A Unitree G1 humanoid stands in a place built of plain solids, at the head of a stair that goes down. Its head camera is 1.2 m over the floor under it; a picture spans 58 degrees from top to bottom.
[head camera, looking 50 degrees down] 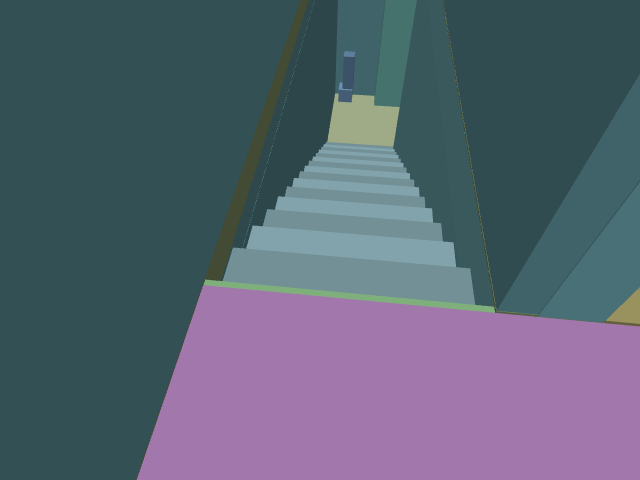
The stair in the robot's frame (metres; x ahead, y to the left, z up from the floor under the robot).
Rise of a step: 0.17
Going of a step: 0.28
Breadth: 0.95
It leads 6 degrees to the right of straight ahead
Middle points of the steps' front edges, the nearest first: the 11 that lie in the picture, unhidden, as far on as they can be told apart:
0.78 -0.09 0.00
1.06 -0.12 -0.17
1.34 -0.15 -0.35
1.62 -0.18 -0.52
1.90 -0.21 -0.69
2.17 -0.24 -0.87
2.45 -0.27 -1.04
2.73 -0.30 -1.21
3.01 -0.34 -1.39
3.29 -0.37 -1.56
3.56 -0.40 -1.73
